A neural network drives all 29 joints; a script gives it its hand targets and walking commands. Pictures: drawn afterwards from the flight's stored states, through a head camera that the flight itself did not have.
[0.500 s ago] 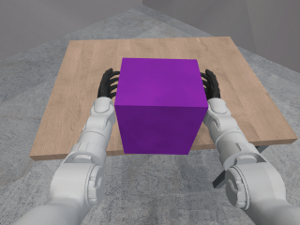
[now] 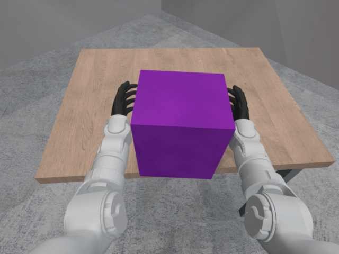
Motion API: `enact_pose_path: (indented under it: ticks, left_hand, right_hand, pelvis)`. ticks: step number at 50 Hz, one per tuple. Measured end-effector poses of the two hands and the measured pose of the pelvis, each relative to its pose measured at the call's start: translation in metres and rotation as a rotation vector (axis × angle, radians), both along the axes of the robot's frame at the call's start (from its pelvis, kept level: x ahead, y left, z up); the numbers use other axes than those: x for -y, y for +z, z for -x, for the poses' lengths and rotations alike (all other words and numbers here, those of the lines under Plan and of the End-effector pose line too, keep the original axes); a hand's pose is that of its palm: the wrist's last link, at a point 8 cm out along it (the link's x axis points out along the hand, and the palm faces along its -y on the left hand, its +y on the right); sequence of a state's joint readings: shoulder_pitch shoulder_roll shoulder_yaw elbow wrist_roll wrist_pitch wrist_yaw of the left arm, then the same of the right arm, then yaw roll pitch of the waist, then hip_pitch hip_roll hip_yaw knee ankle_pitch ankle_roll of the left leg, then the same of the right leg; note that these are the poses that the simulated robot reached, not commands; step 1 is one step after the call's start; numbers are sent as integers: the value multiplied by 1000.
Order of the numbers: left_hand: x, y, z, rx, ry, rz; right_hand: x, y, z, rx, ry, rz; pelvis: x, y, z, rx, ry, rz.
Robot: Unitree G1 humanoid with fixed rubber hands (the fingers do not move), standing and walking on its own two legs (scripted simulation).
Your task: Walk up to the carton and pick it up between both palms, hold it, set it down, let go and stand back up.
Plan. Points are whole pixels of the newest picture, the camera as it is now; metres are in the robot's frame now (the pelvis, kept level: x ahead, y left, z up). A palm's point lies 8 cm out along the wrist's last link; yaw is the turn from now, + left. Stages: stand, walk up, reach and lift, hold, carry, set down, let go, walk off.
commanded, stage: reach and lift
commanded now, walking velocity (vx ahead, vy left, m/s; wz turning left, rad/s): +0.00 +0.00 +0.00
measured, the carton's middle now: (178, 128) +0.41 +0.03 +0.05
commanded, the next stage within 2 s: none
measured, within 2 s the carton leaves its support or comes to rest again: leaves its support in 0.94 s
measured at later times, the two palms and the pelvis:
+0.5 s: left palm (117, 118) +0.40 +0.18 +0.10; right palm (238, 124) +0.40 -0.12 +0.10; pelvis +0.01 +0.00 +0.00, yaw +1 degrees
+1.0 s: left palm (117, 116) +0.39 +0.17 +0.11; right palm (241, 122) +0.40 -0.12 +0.11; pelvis +0.01 +0.00 +0.00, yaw +2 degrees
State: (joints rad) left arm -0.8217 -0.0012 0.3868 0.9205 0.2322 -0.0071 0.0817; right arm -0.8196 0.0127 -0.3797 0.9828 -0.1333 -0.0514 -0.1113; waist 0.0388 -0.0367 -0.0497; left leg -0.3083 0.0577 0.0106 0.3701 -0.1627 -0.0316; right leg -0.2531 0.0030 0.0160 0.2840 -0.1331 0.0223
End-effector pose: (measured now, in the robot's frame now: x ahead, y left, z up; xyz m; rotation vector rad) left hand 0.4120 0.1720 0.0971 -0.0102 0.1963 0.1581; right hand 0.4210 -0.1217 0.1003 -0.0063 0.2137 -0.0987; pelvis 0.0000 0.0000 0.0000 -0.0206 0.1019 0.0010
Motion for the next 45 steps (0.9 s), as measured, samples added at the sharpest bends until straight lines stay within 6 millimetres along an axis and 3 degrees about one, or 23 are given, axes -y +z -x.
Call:
enact_pose_path:
  ticks: [11,45]
  left_hand:
    - [-2,1,16,-2,-13,5]
    - [-3,3,19,6,-8,-21]
  right_hand:
    - [-1,0,18,46,5,16]
    - [-3,-2,19,110,18,48]
  pelvis:
    - [-1,2,-12,122,12,-10]
    - [2,3,-13,105,25,-9]
